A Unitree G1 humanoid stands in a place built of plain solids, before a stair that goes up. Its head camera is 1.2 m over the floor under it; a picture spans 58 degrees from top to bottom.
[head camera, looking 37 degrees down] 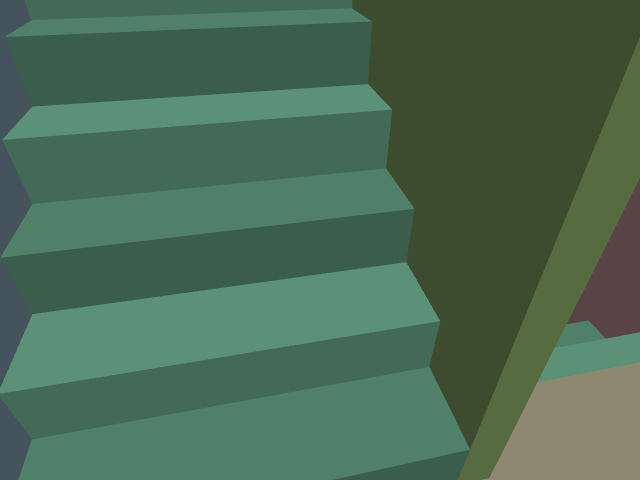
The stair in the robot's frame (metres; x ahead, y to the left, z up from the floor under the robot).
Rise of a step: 0.19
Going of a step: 0.24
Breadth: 1.02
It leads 12 degrees to the left of straight ahead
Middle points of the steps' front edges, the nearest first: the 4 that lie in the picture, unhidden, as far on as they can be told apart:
0.65 0.19 0.38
0.88 0.24 0.56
1.11 0.29 0.75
1.34 0.34 0.94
